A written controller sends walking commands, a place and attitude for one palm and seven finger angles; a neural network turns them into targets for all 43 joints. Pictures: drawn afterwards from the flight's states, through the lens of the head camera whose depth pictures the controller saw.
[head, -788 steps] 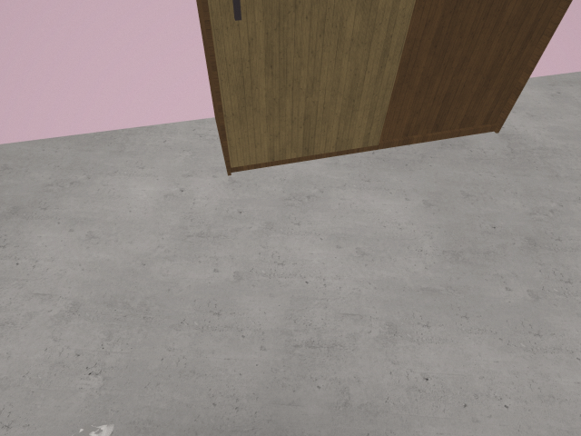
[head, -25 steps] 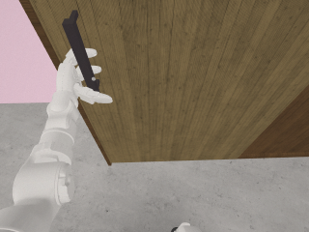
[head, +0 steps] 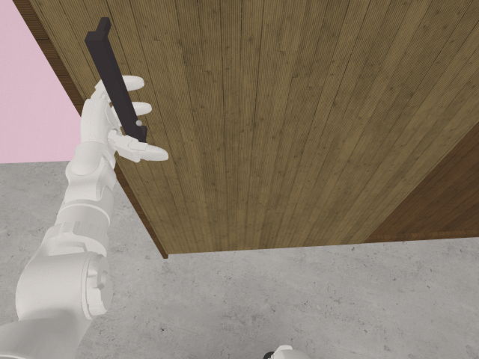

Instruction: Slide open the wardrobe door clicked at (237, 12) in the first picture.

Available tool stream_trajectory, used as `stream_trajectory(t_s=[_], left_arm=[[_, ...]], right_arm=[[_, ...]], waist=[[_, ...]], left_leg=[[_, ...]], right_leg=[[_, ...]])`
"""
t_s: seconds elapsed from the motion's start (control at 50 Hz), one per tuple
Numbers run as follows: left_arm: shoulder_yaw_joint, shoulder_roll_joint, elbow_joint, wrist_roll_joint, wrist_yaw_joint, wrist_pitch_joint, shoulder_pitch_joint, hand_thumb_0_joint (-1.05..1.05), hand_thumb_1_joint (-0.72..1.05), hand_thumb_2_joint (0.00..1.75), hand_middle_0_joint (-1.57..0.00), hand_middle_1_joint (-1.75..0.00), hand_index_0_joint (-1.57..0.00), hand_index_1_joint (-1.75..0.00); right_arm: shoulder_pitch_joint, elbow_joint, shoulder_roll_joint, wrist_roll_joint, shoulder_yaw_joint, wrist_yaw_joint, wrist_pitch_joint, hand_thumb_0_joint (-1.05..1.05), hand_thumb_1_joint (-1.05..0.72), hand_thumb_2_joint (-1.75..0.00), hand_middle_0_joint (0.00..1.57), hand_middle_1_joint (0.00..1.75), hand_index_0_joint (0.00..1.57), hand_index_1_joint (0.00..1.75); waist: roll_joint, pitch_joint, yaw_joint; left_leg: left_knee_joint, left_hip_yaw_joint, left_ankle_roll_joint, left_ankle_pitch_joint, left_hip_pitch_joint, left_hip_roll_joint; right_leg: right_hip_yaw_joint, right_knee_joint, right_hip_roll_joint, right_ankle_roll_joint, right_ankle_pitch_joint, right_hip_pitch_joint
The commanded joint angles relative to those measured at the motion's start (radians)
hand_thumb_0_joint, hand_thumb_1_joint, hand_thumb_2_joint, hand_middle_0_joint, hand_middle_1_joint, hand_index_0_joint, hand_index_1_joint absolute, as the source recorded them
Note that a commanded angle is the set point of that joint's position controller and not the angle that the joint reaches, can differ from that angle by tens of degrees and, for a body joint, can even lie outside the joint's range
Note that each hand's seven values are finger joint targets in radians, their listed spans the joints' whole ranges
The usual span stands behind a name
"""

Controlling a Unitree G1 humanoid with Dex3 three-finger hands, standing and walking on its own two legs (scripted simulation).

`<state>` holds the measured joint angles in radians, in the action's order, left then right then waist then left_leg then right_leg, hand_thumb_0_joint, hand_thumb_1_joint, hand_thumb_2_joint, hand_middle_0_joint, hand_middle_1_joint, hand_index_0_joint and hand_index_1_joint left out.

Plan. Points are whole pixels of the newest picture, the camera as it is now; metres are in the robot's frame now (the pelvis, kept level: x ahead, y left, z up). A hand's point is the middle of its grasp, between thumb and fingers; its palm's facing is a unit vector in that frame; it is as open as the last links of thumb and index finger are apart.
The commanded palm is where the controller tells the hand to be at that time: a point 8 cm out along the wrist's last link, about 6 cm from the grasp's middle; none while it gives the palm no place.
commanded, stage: grip the handle and tug to test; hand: left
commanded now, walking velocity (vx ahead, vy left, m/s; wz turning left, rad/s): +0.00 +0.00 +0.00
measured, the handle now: (125, 96) +0.52 +0.18 +0.14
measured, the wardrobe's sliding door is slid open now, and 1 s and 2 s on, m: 0.00 0.00 0.00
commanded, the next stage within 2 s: tug the door sideways, standing still in 1.48 s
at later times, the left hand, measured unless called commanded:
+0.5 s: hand (138, 124) +0.47 +0.16 +0.12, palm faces +0.03 -1.00 -0.02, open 9.6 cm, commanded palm +0.44 +0.20 +0.12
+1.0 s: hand (139, 123) +0.47 +0.16 +0.12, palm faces +0.04 -1.00 -0.02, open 5.4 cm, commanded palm +0.44 +0.20 +0.12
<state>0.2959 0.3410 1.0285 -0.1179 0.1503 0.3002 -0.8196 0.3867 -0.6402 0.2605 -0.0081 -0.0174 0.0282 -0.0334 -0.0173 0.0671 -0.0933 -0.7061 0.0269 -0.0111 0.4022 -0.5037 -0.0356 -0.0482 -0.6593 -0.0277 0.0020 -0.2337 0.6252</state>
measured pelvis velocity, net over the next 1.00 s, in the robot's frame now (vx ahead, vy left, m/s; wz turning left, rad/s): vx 0.00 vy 0.00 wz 0.01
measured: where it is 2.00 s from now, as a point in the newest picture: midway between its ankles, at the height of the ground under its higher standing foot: outside the picture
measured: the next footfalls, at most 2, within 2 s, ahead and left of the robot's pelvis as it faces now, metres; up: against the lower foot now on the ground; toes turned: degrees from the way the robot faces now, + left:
none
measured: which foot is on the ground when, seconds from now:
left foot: down 0.00-1.00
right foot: down 0.00-1.00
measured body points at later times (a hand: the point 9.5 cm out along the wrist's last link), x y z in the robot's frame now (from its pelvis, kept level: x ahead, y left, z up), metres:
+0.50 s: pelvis +0.00 +0.00 +0.00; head +0.07 +0.00 +0.45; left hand +0.46 +0.21 +0.13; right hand +0.07 -0.25 -0.12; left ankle -0.04 +0.12 -0.72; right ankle +0.05 -0.12 -0.72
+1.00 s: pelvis +0.00 +0.00 +0.00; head +0.07 +0.00 +0.45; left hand +0.46 +0.21 +0.12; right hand +0.06 -0.26 -0.12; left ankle -0.04 +0.12 -0.72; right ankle +0.05 -0.12 -0.72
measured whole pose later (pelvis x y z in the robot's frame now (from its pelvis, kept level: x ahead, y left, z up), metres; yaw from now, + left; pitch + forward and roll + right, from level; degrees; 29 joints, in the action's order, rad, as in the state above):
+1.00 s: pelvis +0.00 +0.00 +0.00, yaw +1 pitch +11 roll +0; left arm 0.26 0.31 1.00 -0.13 0.11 0.29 -0.80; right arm 0.38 -0.65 0.26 -0.01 -0.01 0.02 -0.03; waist -0.02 0.07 -0.08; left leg -0.70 0.02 -0.01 0.40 -0.49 -0.03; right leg -0.06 -0.66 -0.03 0.00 -0.24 0.61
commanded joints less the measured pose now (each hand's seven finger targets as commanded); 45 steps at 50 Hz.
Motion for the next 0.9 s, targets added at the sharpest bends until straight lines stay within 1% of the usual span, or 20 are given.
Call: stream_trajectory(t_s=[0.0,0.04,0.08,0.12,0.14,0.16,0.18,0.24,0.28,0.32,0.36,0.46,0.48,0.54,0.64,0.68,0.72,0.74,0.78,0.88], left_arm=[[-0.009,0.162,-0.269,-0.023,0.000,0.063,-0.441,0.00,-0.50,0.30,-0.30,-1.20,-0.30,-1.20],[0.007,0.174,-0.297,-0.030,-0.005,0.059,-0.420,0.00,-0.50,0.30,-0.30,-1.20,-0.30,-1.20],[-0.014,0.145,-0.281,-0.028,-0.010,0.042,-0.411,0.00,-0.41,0.34,-0.31,-1.21,-0.31,-1.21],[0.011,0.178,-0.277,-0.021,-0.017,0.041,-0.402,0.00,-0.31,0.38,-0.32,-1.23,-0.32,-1.23],[0.016,0.190,-0.276,-0.013,-0.019,0.040,-0.409,0.00,-0.27,0.40,-0.32,-1.23,-0.32,-1.23],[-0.008,0.165,-0.270,-0.010,-0.017,0.039,-0.428,0.00,-0.22,0.42,-0.33,-1.24,-0.33,-1.24],[-0.007,0.165,-0.273,-0.012,-0.018,0.041,-0.448,0.00,-0.17,0.44,-0.33,-1.25,-0.33,-1.25],[-0.021,0.140,-0.309,-0.018,-0.016,0.052,-0.429,0.00,-0.03,0.50,-0.35,-1.27,-0.35,-1.27],[-0.037,0.122,-0.273,-0.023,-0.017,0.047,-0.450,0.00,0.06,0.54,-0.36,-1.28,-0.36,-1.28],[-0.050,0.117,-0.272,-0.015,-0.017,0.050,-0.469,0.00,0.15,0.58,-0.37,-1.29,-0.37,-1.29],[-0.060,0.117,-0.262,-0.008,-0.019,0.054,-0.509,0.00,0.25,0.62,-0.38,-1.31,-0.38,-1.31],[-0.036,0.132,-0.251,-0.015,-0.016,0.060,-0.476,0.00,0.48,0.72,-0.41,-1.34,-0.41,-1.34],[-0.055,0.114,-0.253,-0.015,-0.010,0.058,-0.491,0.00,0.53,0.74,-0.41,-1.35,-0.41,-1.35],[-0.041,0.134,-0.216,-0.014,-0.011,0.055,-0.490,0.00,0.67,0.80,-0.43,-1.37,-0.43,-1.37],[-0.030,0.152,-0.216,-0.013,-0.008,0.061,-0.512,0.00,0.90,0.90,-0.45,-1.40,-0.45,-1.40],[-0.040,0.132,-0.254,-0.016,-0.007,0.069,-0.497,0.00,0.90,0.90,-0.45,-1.40,-0.45,-1.40],[-0.054,0.111,-0.270,-0.023,-0.008,0.071,-0.483,0.00,0.90,0.90,-0.45,-1.40,-0.45,-1.40],[-0.020,0.149,-0.258,-0.021,-0.012,0.069,-0.459,0.00,0.90,0.90,-0.45,-1.40,-0.45,-1.40],[-0.055,0.114,-0.278,-0.016,-0.009,0.066,-0.464,0.00,0.90,0.90,-0.45,-1.40,-0.45,-1.40],[-0.059,0.123,-0.255,-0.006,-0.015,0.060,-0.491,0.00,0.90,0.90,-0.45,-1.40,-0.45,-1.40]], right_arm=[[0.065,0.091,0.144,-0.007,0.055,0.006,-0.033,0.00,-0.90,-0.90,0.20,0.30,0.20,0.30],[0.063,0.093,0.144,-0.005,0.055,0.006,-0.031,0.00,-0.90,-0.90,0.20,0.30,0.20,0.30],[0.060,0.093,0.143,-0.007,0.053,0.004,-0.029,0.00,-0.90,-0.90,0.20,0.30,0.20,0.30],[0.060,0.093,0.148,-0.005,0.054,0.006,-0.028,0.00,-0.90,-0.90,0.20,0.30,0.20,0.30],[0.054,0.093,0.145,-0.005,0.052,0.008,-0.025,0.00,-0.90,-0.90,0.20,0.30,0.20,0.30],[0.051,0.091,0.141,-0.006,0.049,0.009,-0.025,0.00,-0.90,-0.90,0.20,0.30,0.20,0.30],[0.054,0.089,0.140,-0.006,0.050,0.009,-0.025,0.00,-0.90,-0.90,0.20,0.30,0.20,0.30],[0.045,0.095,0.133,-0.006,0.051,0.009,-0.030,0.00,-0.90,-0.90,0.20,0.30,0.20,0.30],[0.047,0.085,0.137,-0.006,0.050,0.010,-0.031,0.00,-0.90,-0.90,0.20,0.30,0.20,0.30],[0.047,0.086,0.139,-0.006,0.050,0.012,-0.033,0.00,-0.90,-0.90,0.20,0.30,0.20,0.30],[0.049,0.076,0.139,-0.005,0.048,0.011,-0.035,0.00,-0.90,-0.90,0.20,0.30,0.20,0.30],[0.053,0.076,0.141,-0.003,0.051,0.010,-0.036,0.00,-0.90,-0.90,0.20,0.30,0.20,0.30],[0.049,0.076,0.137,-0.004,0.049,0.009,-0.036,0.00,-0.90,-0.90,0.20,0.30,0.20,0.30],[0.057,0.069,0.142,-0.005,0.049,0.010,-0.034,0.00,-0.90,-0.90,0.20,0.30,0.20,0.30],[0.059,0.070,0.143,-0.004,0.048,0.013,-0.032,0.00,-0.90,-0.90,0.20,0.30,0.20,0.30],[0.059,0.077,0.139,-0.002,0.051,0.008,-0.036,0.00,-0.90,-0.90,0.20,0.30,0.20,0.30],[0.059,0.081,0.139,-0.001,0.052,0.005,-0.038,0.00,-0.90,-0.90,0.20,0.30,0.20,0.30],[0.065,0.074,0.143,-0.002,0.053,0.005,-0.036,0.00,-0.90,-0.90,0.20,0.30,0.20,0.30],[0.057,0.080,0.139,-0.003,0.052,0.002,-0.035,0.00,-0.90,-0.90,0.20,0.30,0.20,0.30],[0.060,0.073,0.142,-0.004,0.052,0.007,-0.033,0.00,-0.90,-0.90,0.20,0.30,0.20,0.30]], waist=[[-0.032,0.403,0.005],[-0.033,0.427,0.016],[0.003,0.382,0.006],[0.021,0.367,0.013],[0.004,0.366,0.012],[-0.010,0.351,0.004],[0.011,0.352,-0.001],[-0.053,0.401,0.013],[0.021,0.360,-0.007],[-0.015,0.358,-0.006],[-0.012,0.350,-0.018],[0.010,0.406,-0.005],[-0.025,0.397,-0.008],[0.012,0.365,-0.012],[-0.003,0.377,-0.013],[-0.035,0.423,-0.004],[-0.038,0.417,-0.005],[-0.002,0.414,0.006],[-0.025,0.402,-0.002],[-0.004,0.365,-0.015]], left_leg=[[0.102,-0.009,0.015,-0.331,0.064,0.039],[0.101,-0.009,0.015,-0.374,0.077,0.038],[0.108,-0.006,0.016,-0.346,0.054,0.038],[0.112,-0.006,0.020,-0.330,0.045,0.039],[0.113,-0.005,0.020,-0.321,0.042,0.039],[0.113,-0.002,0.019,-0.314,0.042,0.041],[0.111,-0.005,0.020,-0.306,0.043,0.041],[0.105,-0.007,0.014,-0.360,0.090,0.041],[0.106,-0.012,0.017,-0.326,0.069,0.038],[0.108,-0.015,0.015,-0.319,0.074,0.039],[0.106,-0.019,0.015,-0.298,0.072,0.041],[0.098,-0.016,0.017,-0.332,0.075,0.043],[0.098,-0.013,0.015,-0.330,0.071,0.045],[0.101,-0.021,0.017,-0.307,0.052,0.043],[0.101,-0.019,0.019,-0.290,0.044,0.046],[0.095,-0.018,0.015,-0.330,0.076,0.046],[0.093,-0.019,0.015,-0.356,0.086,0.044],[0.096,-0.021,0.014,-0.360,0.070,0.041],[0.097,-0.014,0.015,-0.351,0.072,0.042],[0.107,-0.017,0.018,-0.293,0.052,0.042]], right_leg=[[0.008,0.020,0.038,0.020,0.318,-0.355],[0.007,0.015,0.038,0.021,0.350,-0.376],[0.004,0.023,0.037,0.017,0.338,-0.368],[0.005,0.026,0.036,0.018,0.326,-0.376],[0.010,0.026,0.034,0.018,0.322,-0.373],[0.010,0.029,0.033,0.018,0.318,-0.362],[0.010,0.031,0.034,0.017,0.315,-0.363],[0.008,0.021,0.034,0.023,0.336,-0.365],[0.005,0.029,0.037,0.017,0.318,-0.347],[0.004,0.024,0.034,0.021,0.298,-0.333],[0.005,0.027,0.033,0.018,0.282,-0.315],[0.007,0.019,0.034,0.018,0.322,-0.352],[0.009,0.018,0.032,0.019,0.324,-0.349],[0.004,0.021,0.034,0.019,0.299,-0.336],[0.009,0.022,0.032,0.018,0.291,-0.342],[0.008,0.014,0.034,0.021,0.315,-0.349],[0.005,0.015,0.036,0.021,0.329,-0.347],[0.003,0.013,0.037,0.021,0.336,-0.362],[0.006,0.017,0.037,0.020,0.334,-0.351],[0.005,0.026,0.035,0.019,0.290,-0.339]])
